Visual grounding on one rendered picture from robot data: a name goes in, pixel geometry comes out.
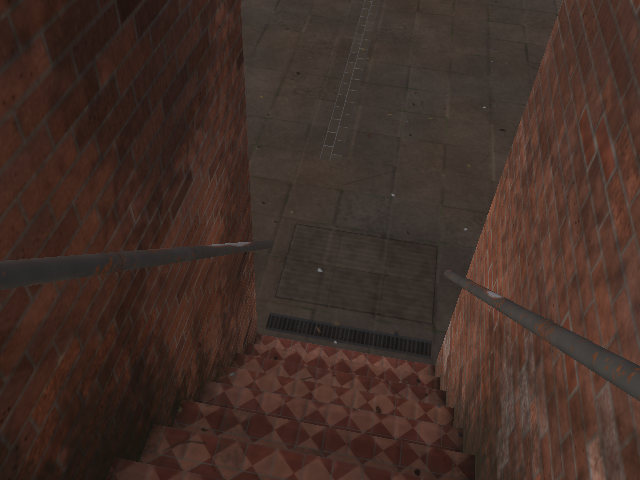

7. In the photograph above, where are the stairs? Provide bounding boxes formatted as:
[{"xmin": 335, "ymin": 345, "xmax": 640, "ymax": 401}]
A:
[{"xmin": 106, "ymin": 334, "xmax": 475, "ymax": 480}]

